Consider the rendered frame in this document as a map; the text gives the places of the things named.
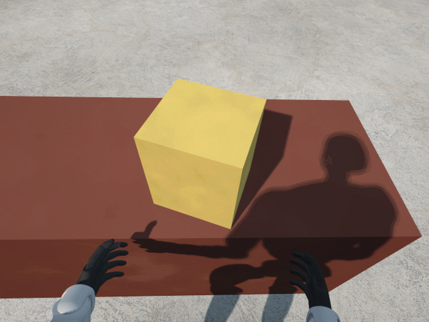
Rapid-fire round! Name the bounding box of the pedestal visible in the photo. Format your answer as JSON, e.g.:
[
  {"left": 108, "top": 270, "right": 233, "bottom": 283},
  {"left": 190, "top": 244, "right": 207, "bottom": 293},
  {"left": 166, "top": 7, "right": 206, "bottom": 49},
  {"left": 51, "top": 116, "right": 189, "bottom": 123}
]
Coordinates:
[{"left": 0, "top": 96, "right": 422, "bottom": 299}]

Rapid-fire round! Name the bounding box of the left robot forearm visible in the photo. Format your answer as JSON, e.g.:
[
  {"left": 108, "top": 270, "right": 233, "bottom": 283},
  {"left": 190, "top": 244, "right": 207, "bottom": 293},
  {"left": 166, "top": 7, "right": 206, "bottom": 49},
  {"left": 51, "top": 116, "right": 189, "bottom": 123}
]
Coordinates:
[{"left": 50, "top": 284, "right": 95, "bottom": 322}]

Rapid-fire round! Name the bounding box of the robot right hand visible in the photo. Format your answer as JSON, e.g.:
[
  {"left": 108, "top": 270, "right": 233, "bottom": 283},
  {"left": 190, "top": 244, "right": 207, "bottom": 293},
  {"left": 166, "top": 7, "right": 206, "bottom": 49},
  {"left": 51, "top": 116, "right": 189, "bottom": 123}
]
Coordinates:
[{"left": 289, "top": 252, "right": 332, "bottom": 309}]

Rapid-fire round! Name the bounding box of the carton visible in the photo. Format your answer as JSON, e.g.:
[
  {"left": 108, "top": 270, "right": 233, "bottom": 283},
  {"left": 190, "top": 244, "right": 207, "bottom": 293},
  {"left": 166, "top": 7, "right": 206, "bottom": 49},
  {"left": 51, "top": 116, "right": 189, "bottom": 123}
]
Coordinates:
[{"left": 134, "top": 78, "right": 267, "bottom": 229}]

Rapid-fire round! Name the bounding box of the robot left hand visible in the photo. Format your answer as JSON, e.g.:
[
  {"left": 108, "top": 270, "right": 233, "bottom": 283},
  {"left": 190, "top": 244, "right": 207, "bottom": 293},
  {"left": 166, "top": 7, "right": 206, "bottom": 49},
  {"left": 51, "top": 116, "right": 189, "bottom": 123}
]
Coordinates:
[{"left": 76, "top": 239, "right": 129, "bottom": 296}]

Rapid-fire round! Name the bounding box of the right robot forearm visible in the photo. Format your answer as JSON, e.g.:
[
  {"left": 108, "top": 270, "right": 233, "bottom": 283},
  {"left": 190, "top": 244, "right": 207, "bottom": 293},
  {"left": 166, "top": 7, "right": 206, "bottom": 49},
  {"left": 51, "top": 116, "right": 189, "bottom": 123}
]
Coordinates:
[{"left": 306, "top": 306, "right": 341, "bottom": 322}]

